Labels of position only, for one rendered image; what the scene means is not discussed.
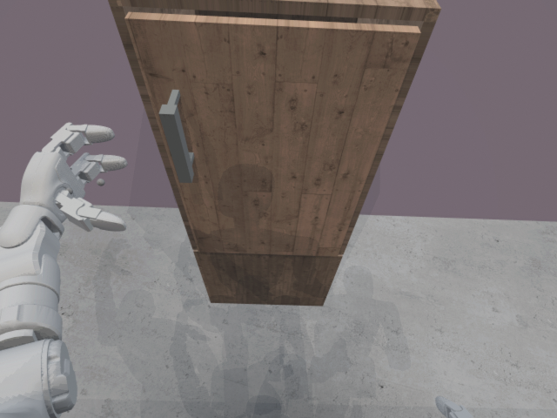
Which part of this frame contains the left robot forearm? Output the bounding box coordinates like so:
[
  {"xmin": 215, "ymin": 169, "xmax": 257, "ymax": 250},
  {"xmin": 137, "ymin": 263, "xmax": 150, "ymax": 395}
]
[{"xmin": 0, "ymin": 205, "xmax": 64, "ymax": 351}]

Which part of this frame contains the left robot upper arm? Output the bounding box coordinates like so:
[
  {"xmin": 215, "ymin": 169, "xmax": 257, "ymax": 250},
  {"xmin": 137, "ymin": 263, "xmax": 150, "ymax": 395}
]
[{"xmin": 0, "ymin": 339, "xmax": 77, "ymax": 418}]

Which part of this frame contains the cupboard door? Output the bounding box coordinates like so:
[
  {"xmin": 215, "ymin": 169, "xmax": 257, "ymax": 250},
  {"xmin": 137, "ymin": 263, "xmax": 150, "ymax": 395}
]
[{"xmin": 124, "ymin": 12, "xmax": 421, "ymax": 257}]

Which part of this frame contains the handle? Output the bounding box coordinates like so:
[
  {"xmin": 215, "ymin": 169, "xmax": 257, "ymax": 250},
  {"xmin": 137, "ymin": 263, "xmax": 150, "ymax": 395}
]
[{"xmin": 159, "ymin": 90, "xmax": 194, "ymax": 183}]

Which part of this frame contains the robot left hand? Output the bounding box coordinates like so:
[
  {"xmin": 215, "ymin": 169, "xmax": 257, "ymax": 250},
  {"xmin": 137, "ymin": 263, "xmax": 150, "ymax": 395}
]
[{"xmin": 19, "ymin": 123, "xmax": 128, "ymax": 232}]

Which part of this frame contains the robot right hand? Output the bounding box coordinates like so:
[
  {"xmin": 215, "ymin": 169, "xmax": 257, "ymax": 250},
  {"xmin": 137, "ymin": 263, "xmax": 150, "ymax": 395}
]
[{"xmin": 435, "ymin": 396, "xmax": 473, "ymax": 418}]

